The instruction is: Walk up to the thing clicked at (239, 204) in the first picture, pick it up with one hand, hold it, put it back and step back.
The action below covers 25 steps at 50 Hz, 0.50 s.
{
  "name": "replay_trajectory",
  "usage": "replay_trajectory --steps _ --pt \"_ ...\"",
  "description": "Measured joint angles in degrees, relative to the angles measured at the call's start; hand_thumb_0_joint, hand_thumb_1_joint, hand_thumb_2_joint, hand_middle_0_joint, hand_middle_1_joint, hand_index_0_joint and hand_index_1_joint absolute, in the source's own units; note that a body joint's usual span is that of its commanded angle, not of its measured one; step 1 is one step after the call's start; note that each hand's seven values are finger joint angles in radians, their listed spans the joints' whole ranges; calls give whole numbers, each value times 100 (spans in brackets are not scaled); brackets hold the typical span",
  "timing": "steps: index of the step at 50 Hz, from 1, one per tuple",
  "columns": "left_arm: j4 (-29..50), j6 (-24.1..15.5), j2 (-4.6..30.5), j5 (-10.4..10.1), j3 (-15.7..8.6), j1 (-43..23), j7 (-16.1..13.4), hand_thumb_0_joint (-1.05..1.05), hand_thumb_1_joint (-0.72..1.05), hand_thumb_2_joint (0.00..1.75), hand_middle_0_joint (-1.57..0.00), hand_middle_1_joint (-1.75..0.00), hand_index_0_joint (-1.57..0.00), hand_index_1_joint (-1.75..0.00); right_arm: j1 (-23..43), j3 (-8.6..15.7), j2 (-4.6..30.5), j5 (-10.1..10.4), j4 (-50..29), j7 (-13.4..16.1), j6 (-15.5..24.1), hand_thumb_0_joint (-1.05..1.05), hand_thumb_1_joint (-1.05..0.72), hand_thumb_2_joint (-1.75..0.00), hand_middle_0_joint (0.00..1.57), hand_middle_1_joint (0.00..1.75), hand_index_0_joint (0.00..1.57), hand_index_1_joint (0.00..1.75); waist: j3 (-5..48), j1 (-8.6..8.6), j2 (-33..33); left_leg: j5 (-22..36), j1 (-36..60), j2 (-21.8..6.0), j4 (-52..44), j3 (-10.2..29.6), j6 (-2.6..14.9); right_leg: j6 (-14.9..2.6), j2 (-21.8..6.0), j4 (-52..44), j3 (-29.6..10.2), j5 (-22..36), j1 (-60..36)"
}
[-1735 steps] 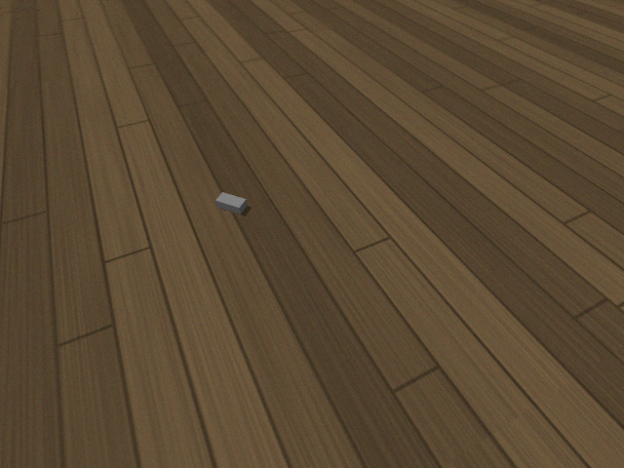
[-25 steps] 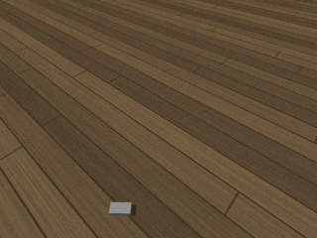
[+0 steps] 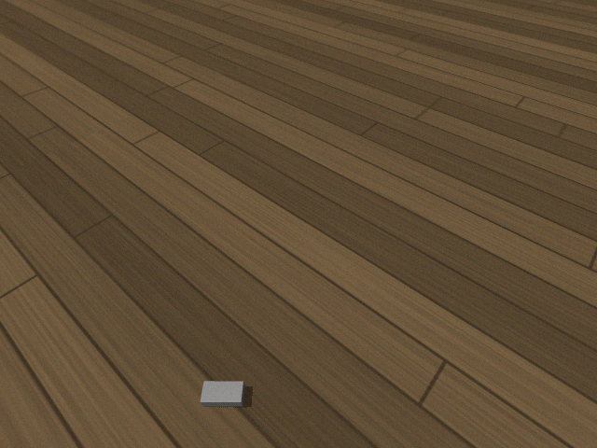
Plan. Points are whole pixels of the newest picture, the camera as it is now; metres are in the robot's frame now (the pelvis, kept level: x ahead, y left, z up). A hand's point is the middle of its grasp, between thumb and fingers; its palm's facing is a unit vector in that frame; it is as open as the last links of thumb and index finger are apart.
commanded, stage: stand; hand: left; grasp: from above
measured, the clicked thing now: (223, 393) +0.45 +0.26 -0.76
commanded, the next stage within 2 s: step back in 0.02 s
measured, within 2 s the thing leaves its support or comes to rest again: neither
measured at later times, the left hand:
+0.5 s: hand out of the picture +0.07 +0.31 -0.18, palm faces -0.03 -0.94 -0.35, open 7.4 cm
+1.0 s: hand out of the picture -0.04 +0.30 -0.15, palm faces -0.01 -0.91 -0.42, open 7.4 cm
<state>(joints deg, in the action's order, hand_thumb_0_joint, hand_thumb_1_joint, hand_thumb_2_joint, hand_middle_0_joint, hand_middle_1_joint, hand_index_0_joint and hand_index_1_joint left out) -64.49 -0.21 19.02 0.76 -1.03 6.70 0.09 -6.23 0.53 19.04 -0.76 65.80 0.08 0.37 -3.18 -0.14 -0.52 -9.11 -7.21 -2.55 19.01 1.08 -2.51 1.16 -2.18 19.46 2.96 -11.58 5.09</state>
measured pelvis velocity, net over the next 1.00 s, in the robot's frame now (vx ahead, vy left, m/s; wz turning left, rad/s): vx -0.17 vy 0.04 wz -0.01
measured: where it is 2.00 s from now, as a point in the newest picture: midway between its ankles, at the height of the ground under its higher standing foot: outside the picture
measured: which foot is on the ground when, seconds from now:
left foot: down 0.00-0.74, up 0.76-1.00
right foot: down 0.00-0.30, up 0.32-0.66, down 0.68-1.00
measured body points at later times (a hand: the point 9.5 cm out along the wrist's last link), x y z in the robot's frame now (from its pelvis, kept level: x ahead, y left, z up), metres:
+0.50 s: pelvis -0.06 +0.05 -0.01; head +0.02 +0.07 +0.43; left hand +0.07 +0.35 -0.16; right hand +0.01 -0.27 -0.13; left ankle -0.03 +0.13 -0.75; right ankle -0.09 -0.10 -0.67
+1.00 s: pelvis -0.17 +0.04 -0.02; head -0.10 +0.03 +0.42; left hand -0.04 +0.35 -0.12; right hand -0.08 -0.28 -0.15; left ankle -0.20 +0.17 -0.71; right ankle -0.12 -0.08 -0.75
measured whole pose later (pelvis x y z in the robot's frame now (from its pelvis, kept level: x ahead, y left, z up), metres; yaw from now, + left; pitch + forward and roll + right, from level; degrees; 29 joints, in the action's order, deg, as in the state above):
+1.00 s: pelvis -0.17 +0.04 -0.02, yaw -1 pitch -1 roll +0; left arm -45.6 2.1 20.1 1.7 -4.2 6.8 -1.1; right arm -8.6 2.3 23.9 0.3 51.7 1.7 -2.1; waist -9.7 -0.6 -1.6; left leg -28.6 -19.5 3.7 51.7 6.0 -0.9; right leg -0.6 -0.9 33.6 0.0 -13.1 19.8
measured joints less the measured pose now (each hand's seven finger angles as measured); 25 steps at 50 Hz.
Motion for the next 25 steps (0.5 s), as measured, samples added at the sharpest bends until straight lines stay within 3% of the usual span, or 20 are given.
replay_trajectory --steps 5,8,12,14,15,19,22,25 --pt "204 35 45 -99 -165 -94 -12 1 90 90 -20 -30 -20 -30 149 29 99 83 -197 -44 -99 1 -90 -90 20 30 21 30 -201 48 -44 -175 -408 -38 522 46 30 -29 39 346 22 -93 315" --pt "394 97 109 -105 -248 -207 -31 1 90 90 -20 -30 -20 -30 264 93 223 116 -398 -49 -152 1 -90 -90 20 30 21 30 -451 72 -84 -289 -808 -27 1087 57 180 -35 34 646 27 -153 583" --pt "642 230 185 -20 -299 -300 -43 1 90 90 -20 -30 -20 -30 194 198 386 102 -627 -70 -242 1 -90 -90 20 30 21 30 -573 74 -15 -1020 -1112 252 2036 10 413 33 -127 1181 -67 -334 979" --pt "759 297 248 -7 -300 -345 -44 1 90 90 -20 -30 -20 -30 47 230 437 92 -714 -84 -237 1 -90 -90 20 30 21 30 -518 124 8 -861 -1007 294 1908 -32 452 91 -186 1485 -60 -462 1205" --pt "815 325 297 -29 -308 -413 -53 1 90 90 -20 -30 -20 -30 7 245 420 73 -722 -76 -227 1 -90 -90 20 30 20 30 -537 124 72 -1051 -1012 338 1879 -47 448 14 -216 1692 -120 -512 1351" --pt "1063 385 441 -60 -359 -635 -168 1 91 90 -20 -30 -20 -30 -68 188 198 -20 -810 -45 -191 1 -90 -90 20 30 20 30 -799 109 257 -900 -1074 331 1774 -63 494 -266 433 3252 -917 -1908 1908" --pt "1183 394 436 -100 -332 -623 -182 1 91 90 -20 -30 -20 -30 -118 158 90 -63 -934 18 -199 1 -90 -90 20 30 21 30 -835 125 301 -630 -1064 316 1443 -67 514 -305 744 4073 -1102 -1888 2136" --pt "1254 385 373 -90 -303 -446 -163 1 91 90 -20 -30 -20 -30 -74 162 65 -68 -1096 76 -204 1 -90 -90 20 30 21 30 -837 88 313 -522 -1060 311 1330 -208 551 -192 771 4376 -1119 -1747 2098"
